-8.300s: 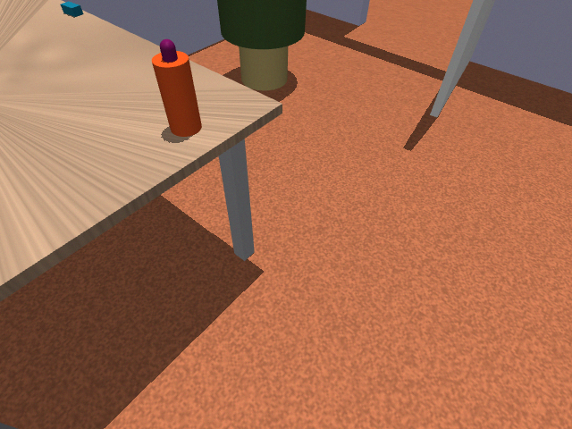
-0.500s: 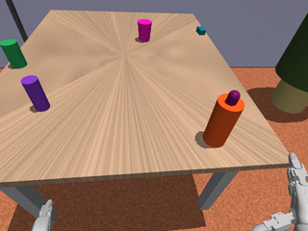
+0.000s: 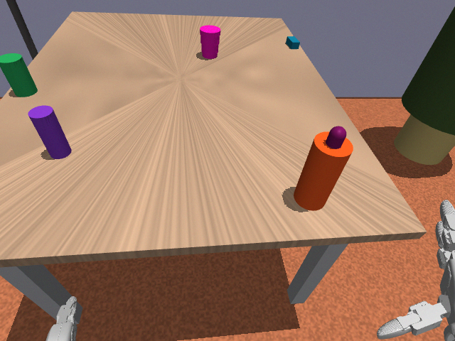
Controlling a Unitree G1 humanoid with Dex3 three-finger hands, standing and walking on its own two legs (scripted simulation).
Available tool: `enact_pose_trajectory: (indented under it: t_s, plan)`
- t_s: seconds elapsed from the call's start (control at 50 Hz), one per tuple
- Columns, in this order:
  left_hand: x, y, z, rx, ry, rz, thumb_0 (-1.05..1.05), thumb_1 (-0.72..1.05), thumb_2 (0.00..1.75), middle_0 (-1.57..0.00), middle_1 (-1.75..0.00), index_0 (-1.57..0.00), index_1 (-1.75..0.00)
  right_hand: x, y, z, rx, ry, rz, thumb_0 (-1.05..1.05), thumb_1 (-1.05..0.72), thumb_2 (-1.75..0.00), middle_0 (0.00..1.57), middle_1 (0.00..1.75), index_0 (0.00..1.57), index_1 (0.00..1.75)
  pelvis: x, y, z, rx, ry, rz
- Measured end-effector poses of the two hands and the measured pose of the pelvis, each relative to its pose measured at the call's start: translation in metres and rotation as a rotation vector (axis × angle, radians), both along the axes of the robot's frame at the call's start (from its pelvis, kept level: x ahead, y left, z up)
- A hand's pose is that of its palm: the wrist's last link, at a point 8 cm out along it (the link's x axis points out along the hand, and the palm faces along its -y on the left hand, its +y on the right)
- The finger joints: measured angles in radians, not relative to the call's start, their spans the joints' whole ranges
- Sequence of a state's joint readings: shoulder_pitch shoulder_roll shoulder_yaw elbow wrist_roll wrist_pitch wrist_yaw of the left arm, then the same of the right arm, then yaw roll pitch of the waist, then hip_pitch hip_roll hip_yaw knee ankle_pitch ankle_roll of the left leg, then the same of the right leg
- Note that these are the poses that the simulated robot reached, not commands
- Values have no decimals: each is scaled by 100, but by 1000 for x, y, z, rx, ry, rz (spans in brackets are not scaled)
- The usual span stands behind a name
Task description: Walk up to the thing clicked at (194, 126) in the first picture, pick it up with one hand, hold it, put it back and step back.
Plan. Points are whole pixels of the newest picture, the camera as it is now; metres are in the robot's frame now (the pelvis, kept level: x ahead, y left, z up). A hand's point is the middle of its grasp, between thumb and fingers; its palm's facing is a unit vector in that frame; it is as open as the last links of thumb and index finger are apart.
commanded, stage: rise first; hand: right
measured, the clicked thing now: (322, 167) +0.45 -0.23 +0.05
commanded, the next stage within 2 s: go down in 0.16 s
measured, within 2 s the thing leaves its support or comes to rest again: neither
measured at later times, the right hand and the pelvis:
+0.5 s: hand (425, 265) +0.20 -0.29 +0.11, palm faces +0.42 +0.82 -0.39, open 17.3 cm; pelvis +0.00 +0.00 +0.00, yaw +0 degrees
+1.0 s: hand (441, 216) +0.28 -0.36 +0.12, palm faces +0.26 +0.96 -0.12, open 17.4 cm; pelvis +0.01 -0.01 +0.00, yaw +0 degrees
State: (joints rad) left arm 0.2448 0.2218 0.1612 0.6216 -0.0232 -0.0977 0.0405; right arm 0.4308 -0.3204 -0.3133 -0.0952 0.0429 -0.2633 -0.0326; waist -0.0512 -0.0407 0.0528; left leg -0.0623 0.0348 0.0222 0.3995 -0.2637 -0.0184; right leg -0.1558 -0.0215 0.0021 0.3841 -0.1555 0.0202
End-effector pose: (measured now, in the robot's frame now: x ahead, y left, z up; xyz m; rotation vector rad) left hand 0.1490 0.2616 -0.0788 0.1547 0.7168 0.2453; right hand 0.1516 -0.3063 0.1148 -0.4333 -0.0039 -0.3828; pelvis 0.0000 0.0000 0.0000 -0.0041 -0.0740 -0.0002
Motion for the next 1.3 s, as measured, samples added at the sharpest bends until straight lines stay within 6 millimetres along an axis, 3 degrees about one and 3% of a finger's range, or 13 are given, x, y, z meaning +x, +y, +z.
enact_pose_trajectory:
  t_s: [0.3,0.48,0.62,0.88,1.04,1.3]
  plan:
    - [0,-1,-1,-2,0,-4,-1,-53,6,-6,-6,-5,-6,-1,-3,17,-51,-66,13,-1,56,-4,6,6,7,5,0,0,0,1,5,1]
    - [6,5,-2,10,5,15,-1,-52,4,-6,-6,-6,-5,4,-13,13,-34,-111,-8,-1,51,-6,5,6,7,6,3,2,-2,0,19,-4]
    - [12,12,0,46,14,33,-1,-51,3,-6,-6,-6,-4,24,-37,17,26,-140,-5,-1,51,-6,4,6,7,6,2,4,-3,3,26,-9]
    - [9,-7,1,68,-10,25,-1,-51,3,-6,-5,-6,-3,85,-86,18,260,-73,105,-1,50,-6,5,6,6,5,7,0,-3,3,69,-4]
    - [-4,-1,-9,115,63,22,-1,-53,4,-6,-5,-6,-4,93,-99,7,305,-34,124,-1,54,-5,4,6,6,5,10,-6,-4,8,91,5]
    - [19,-12,5,159,-14,-10,-1,-53,5,-6,-5,-6,-5,102,-115,9,379,-80,135,-1,54,-6,4,6,5,5,12,-6,-6,16,106,-10]
